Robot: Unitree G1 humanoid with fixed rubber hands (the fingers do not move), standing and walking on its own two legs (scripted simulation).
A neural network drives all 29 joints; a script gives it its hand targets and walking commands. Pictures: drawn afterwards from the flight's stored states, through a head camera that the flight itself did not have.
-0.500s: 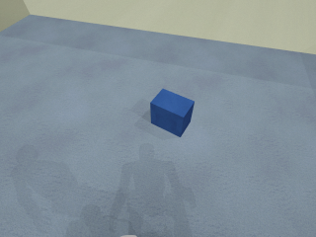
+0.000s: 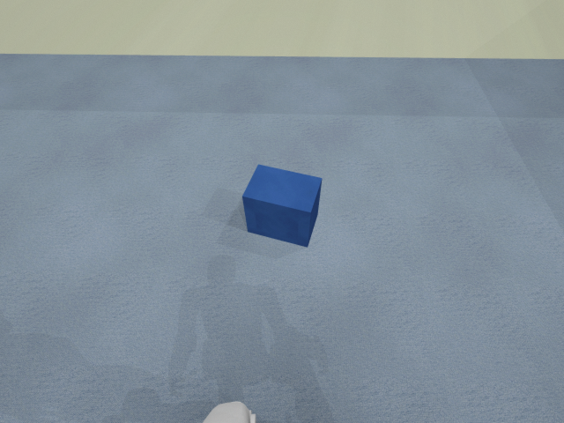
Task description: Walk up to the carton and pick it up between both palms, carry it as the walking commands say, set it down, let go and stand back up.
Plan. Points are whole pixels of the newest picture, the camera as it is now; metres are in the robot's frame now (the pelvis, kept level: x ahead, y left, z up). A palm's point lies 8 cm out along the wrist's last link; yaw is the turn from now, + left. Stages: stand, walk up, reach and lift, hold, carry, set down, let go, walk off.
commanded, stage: walk up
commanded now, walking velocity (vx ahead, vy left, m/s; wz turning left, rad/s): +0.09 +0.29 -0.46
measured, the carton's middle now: (283, 206) +0.96 +0.04 -0.65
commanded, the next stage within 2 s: none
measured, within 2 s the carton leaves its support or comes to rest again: neither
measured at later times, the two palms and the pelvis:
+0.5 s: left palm (52, 370) +0.20 +0.41 -0.13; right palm out of the picture +0.04 -0.02 -0.16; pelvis +0.08 +0.18 -0.01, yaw -9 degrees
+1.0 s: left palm (18, 283) +0.36 +0.55 -0.14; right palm out of the picture +0.12 +0.14 -0.10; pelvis +0.24 +0.32 +0.02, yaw -11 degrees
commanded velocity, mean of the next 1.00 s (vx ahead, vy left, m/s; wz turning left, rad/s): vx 0.19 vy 0.22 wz -0.21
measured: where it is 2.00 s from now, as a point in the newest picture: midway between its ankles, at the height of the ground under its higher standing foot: (234, 319)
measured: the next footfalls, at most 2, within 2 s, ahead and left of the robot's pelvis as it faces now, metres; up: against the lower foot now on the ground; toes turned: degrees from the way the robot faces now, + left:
left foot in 0.10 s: +0.12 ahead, +0.21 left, +0.00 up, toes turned +1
right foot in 0.42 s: +0.12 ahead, +0.09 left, +0.00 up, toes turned -19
